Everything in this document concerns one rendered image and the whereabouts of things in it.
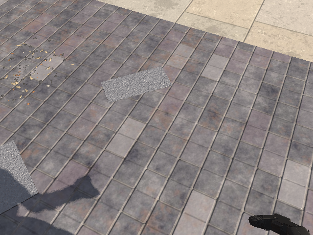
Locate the right robot hand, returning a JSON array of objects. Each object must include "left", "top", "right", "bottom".
[{"left": 248, "top": 213, "right": 310, "bottom": 235}]

